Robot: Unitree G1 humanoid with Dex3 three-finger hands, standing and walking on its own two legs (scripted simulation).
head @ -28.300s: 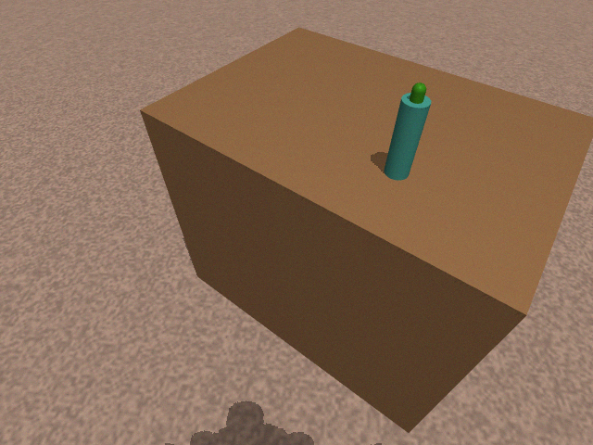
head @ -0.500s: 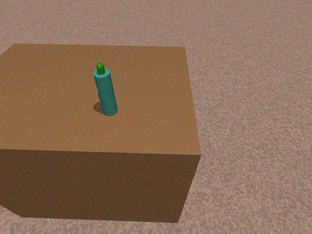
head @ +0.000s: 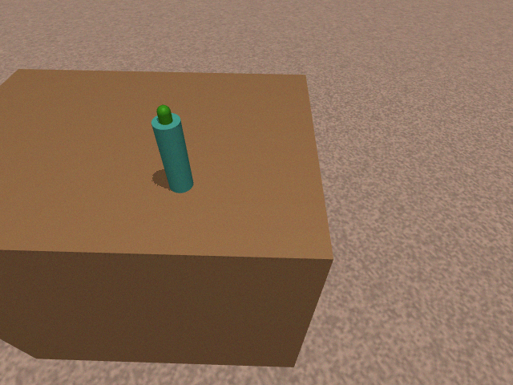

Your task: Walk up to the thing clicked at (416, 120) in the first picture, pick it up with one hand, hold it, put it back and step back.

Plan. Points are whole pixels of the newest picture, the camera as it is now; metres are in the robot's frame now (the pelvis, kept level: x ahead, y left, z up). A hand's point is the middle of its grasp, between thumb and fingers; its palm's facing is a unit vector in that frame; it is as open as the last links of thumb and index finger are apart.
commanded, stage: stand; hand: left
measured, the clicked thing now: (173, 149) +0.53 +0.18 +0.07
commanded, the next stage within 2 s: step back in 0.90 s
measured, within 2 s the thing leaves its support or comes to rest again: neither
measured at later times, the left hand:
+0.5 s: hand out of the picture +0.07 +0.25 -0.16, palm faces -0.02 -0.94 -0.34, open 7.3 cm
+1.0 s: hand out of the picture +0.07 +0.25 -0.16, palm faces -0.01 -0.93 -0.36, open 7.3 cm
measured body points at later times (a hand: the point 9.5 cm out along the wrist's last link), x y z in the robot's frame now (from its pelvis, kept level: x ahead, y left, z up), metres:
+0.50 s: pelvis +0.00 +0.00 +0.00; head +0.01 +0.00 +0.45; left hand +0.07 +0.30 -0.13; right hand +0.07 -0.30 -0.13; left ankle +0.01 +0.12 -0.75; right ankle -0.01 -0.15 -0.75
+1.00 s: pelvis -0.01 -0.01 -0.01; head +0.03 +0.00 +0.44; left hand +0.07 +0.30 -0.14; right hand +0.08 -0.31 -0.14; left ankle +0.01 +0.12 -0.75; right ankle -0.01 -0.15 -0.75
